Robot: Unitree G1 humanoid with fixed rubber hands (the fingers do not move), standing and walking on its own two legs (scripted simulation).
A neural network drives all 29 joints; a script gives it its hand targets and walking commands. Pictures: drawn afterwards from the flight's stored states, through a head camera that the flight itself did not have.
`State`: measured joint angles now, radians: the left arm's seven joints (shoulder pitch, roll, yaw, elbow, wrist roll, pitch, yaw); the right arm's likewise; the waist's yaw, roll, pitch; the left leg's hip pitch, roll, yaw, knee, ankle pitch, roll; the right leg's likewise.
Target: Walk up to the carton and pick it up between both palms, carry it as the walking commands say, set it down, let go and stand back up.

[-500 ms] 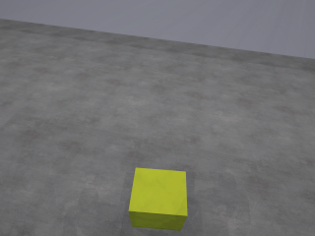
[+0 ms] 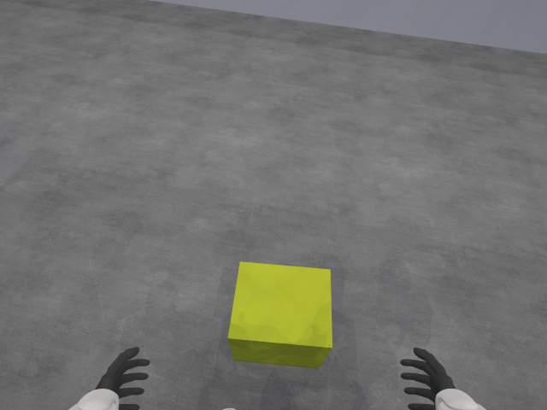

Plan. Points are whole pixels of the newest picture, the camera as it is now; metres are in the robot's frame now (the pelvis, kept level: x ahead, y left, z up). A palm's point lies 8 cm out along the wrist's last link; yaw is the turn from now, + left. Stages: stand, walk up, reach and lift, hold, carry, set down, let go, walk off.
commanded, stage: reach and lift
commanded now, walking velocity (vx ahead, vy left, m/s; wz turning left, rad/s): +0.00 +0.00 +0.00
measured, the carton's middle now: (280, 316) +0.46 -0.03 -0.61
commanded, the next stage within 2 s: none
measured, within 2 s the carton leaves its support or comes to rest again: neither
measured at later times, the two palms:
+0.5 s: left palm (136, 353) +0.25 +0.24 -0.14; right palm (429, 365) +0.23 -0.26 -0.14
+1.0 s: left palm (149, 267) +0.42 +0.27 -0.16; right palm (387, 284) +0.39 -0.23 -0.17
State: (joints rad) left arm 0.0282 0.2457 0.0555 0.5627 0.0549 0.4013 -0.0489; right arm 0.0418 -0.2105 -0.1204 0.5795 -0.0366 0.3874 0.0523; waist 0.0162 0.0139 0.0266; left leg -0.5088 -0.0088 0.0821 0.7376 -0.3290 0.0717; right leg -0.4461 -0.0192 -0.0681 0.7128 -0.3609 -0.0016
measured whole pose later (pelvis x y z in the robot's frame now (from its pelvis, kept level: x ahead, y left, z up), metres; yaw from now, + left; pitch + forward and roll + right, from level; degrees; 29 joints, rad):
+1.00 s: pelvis -0.06 -0.01 -0.08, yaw +0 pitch +35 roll -4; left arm -1.02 0.50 0.20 0.94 -0.09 0.18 -0.14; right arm -0.88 -0.27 -0.25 0.81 0.13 0.22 -0.08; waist -0.03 0.00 0.04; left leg -1.40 0.00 0.02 1.09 -0.30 0.07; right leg -1.33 0.02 -0.06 1.08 -0.36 0.01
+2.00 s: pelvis -0.11 -0.03 -0.27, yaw -1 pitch +39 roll -5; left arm -1.40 0.61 0.17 1.10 -0.10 0.20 -0.13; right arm -1.28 -0.30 -0.28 0.89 0.15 0.25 -0.12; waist -0.03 -0.02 0.21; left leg -2.06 0.00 -0.03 1.78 -0.41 0.04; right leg -1.97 0.07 -0.05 1.79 -0.51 0.02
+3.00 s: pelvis -0.11 -0.02 -0.37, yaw -2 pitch +32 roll -4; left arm -1.39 0.57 0.11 1.12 -0.21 0.10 -0.02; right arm -1.33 -0.32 -0.16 0.98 0.24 0.12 -0.14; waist 0.00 -0.04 0.44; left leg -2.23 0.04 0.02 2.16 -0.50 0.08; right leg -2.14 0.08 -0.04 2.18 -0.61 0.03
